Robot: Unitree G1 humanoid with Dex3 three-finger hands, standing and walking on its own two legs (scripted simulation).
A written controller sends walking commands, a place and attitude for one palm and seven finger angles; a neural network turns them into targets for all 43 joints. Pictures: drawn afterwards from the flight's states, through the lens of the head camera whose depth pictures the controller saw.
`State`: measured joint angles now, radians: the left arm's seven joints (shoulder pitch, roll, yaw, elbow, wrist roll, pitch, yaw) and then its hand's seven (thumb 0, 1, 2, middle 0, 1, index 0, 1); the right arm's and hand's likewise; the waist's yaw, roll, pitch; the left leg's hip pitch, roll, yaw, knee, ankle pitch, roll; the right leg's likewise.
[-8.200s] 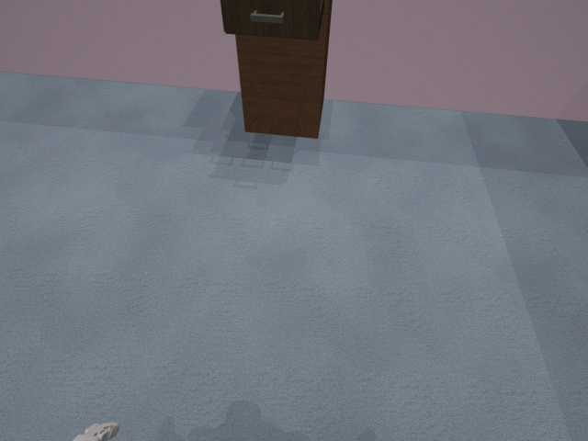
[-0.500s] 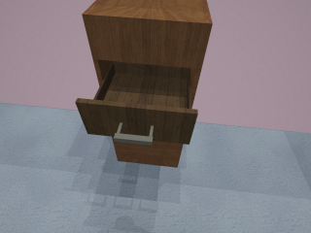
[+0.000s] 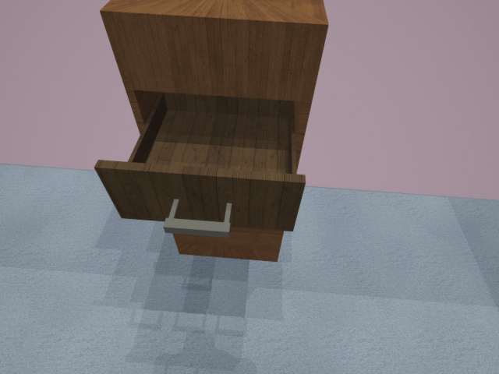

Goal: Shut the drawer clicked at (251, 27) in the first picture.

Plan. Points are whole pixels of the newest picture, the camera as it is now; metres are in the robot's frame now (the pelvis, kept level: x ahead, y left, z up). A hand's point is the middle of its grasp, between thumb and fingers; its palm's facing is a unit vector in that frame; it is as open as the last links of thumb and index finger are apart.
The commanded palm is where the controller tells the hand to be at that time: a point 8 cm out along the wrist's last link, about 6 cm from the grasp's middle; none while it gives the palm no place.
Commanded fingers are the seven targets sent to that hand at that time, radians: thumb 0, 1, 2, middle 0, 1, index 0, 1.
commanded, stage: shuffle to correct the standing spot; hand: left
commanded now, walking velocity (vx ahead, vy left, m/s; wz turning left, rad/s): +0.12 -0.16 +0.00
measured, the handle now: (199, 217) +0.40 +0.12 -0.02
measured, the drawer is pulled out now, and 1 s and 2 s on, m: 0.25 0.25 0.25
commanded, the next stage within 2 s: come to a stop and stand still in 0.36 s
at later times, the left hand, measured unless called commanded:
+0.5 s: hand out of the picture +0.10 +0.15 -0.17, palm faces +0.02 -0.99 -0.15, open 7.3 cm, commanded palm none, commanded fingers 0.00 0.90 0.90 -0.20 -0.30 -0.20 -0.30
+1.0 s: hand out of the picture +0.13 +0.10 -0.17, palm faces +0.05 -0.97 -0.23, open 7.3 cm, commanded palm none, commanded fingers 0.00 0.90 0.90 -0.20 -0.30 -0.20 -0.30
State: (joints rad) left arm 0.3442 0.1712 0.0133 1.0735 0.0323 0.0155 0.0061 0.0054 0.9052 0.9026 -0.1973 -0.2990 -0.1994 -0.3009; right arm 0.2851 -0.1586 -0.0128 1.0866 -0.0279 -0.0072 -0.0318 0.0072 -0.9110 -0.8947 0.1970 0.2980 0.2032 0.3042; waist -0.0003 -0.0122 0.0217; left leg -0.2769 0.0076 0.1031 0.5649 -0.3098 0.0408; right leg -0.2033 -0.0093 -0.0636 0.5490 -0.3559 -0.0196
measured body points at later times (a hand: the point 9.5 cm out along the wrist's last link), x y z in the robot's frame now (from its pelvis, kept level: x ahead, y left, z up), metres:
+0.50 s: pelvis +0.06 -0.03 +0.01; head +0.09 -0.01 +0.46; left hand +0.10 +0.20 -0.16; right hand +0.07 -0.27 -0.13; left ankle +0.05 +0.07 -0.73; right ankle +0.05 -0.19 -0.66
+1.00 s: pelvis +0.07 -0.08 +0.00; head +0.09 -0.09 +0.45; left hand +0.13 +0.15 -0.15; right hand +0.10 -0.31 -0.16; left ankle +0.07 +0.02 -0.73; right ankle +0.10 -0.21 -0.73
